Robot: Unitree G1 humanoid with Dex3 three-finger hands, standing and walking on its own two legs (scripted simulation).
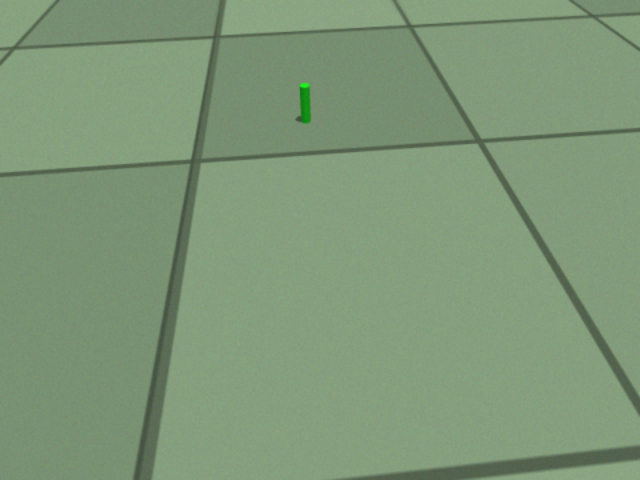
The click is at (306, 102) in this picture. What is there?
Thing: slim round
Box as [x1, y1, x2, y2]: [300, 83, 310, 122]
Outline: 300,84 301,120 302,122 309,122 309,86 307,83
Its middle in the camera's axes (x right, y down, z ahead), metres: -0.07 -0.77 +2.12
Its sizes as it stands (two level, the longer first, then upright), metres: 0.052 0.052 0.214
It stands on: the floor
